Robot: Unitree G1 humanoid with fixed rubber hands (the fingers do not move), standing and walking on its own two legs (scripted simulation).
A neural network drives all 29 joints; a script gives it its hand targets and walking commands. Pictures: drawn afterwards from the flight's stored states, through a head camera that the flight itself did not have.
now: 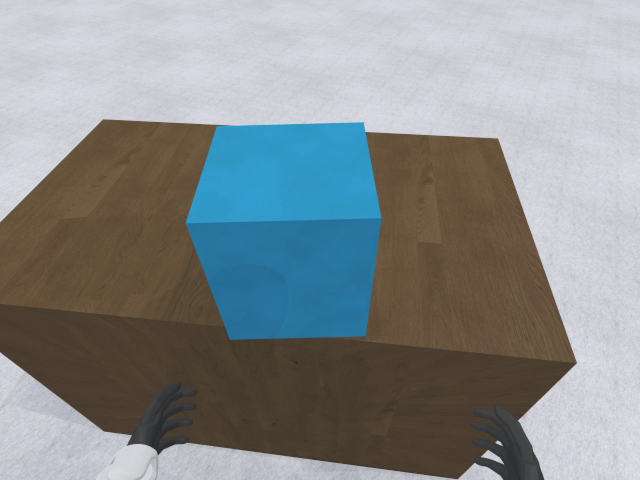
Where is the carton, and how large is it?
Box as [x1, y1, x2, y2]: [186, 122, 380, 339]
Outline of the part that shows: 363,122 241,125 216,127 187,217 186,225 230,339 365,335 380,224 380,214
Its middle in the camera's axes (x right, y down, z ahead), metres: -0.04 -0.01 +0.57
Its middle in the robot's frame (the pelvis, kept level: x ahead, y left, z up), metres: +0.43 +0.07 +0.07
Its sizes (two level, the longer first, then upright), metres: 0.210 0.200 0.250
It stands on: a pedestal, 0.72 m high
